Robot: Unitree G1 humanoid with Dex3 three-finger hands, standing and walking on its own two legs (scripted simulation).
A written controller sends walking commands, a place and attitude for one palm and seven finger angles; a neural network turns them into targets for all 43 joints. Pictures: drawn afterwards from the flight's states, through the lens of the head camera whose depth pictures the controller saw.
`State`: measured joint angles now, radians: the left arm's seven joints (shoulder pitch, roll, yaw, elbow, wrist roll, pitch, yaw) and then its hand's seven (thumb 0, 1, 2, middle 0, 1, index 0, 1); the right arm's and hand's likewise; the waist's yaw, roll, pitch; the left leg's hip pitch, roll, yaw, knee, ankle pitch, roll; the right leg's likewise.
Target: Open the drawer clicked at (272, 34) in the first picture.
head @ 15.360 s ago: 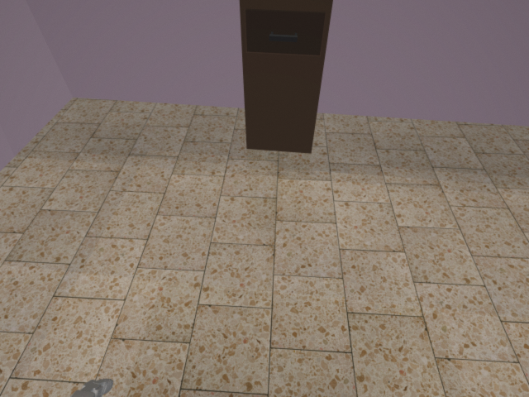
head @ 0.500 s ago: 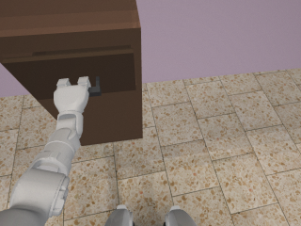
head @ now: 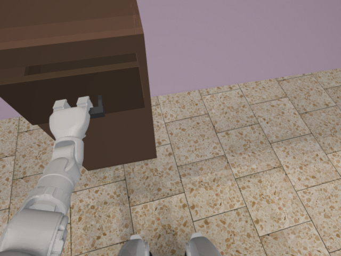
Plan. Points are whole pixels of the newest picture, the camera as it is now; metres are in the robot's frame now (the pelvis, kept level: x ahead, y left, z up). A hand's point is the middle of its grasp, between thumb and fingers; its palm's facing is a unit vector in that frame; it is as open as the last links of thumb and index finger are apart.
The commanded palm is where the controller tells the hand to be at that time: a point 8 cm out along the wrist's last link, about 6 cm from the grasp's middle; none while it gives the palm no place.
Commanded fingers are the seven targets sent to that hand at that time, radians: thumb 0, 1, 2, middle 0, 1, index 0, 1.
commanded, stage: pull the drawer open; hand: left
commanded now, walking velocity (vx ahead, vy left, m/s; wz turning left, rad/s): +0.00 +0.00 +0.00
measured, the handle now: (80, 108) +0.50 +0.22 -0.02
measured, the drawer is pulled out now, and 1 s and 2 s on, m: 0.04 0.18 0.29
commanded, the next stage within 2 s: none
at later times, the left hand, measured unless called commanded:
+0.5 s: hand (80, 147) +0.39 +0.22 -0.04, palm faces -0.03 -0.03 -1.00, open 5.7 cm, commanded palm +0.36 +0.21 +0.01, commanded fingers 0.00 0.90 0.90 -0.40 -1.35 -0.40 -1.35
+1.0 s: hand (80, 181) +0.30 +0.20 -0.04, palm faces -0.03 -0.09 -1.00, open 5.9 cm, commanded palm +0.29 +0.20 +0.01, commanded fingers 0.00 0.90 0.90 -0.40 -1.35 -0.40 -1.35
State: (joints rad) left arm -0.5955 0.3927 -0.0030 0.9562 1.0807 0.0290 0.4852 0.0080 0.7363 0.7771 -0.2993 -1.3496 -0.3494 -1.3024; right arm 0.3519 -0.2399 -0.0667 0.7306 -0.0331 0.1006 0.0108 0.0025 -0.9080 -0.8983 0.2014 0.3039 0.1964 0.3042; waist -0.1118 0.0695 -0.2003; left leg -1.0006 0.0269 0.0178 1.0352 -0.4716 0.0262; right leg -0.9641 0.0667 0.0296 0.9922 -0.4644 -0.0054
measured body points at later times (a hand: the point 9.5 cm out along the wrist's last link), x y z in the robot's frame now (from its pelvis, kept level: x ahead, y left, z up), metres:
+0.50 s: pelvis +0.01 +0.00 +0.01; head +0.10 +0.00 +0.45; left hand +0.39 +0.21 +0.02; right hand +0.14 -0.25 -0.13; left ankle +0.00 +0.10 -0.67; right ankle -0.01 -0.12 -0.67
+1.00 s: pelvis +0.02 +0.00 +0.02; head +0.09 -0.01 +0.46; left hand +0.30 +0.20 +0.02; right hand +0.15 -0.26 -0.11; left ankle +0.00 +0.10 -0.67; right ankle -0.01 -0.12 -0.67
